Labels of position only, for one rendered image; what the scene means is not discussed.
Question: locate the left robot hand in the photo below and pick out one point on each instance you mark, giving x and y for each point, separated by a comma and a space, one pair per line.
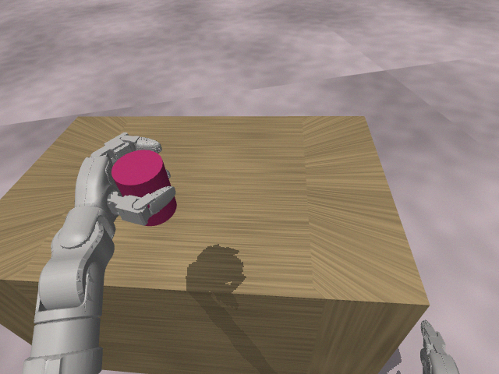
95, 185

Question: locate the left robot arm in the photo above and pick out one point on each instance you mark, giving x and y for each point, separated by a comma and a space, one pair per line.
70, 296

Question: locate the can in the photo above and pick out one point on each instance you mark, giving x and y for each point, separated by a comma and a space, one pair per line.
139, 173

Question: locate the right robot hand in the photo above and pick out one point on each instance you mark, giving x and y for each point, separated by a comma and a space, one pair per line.
433, 356

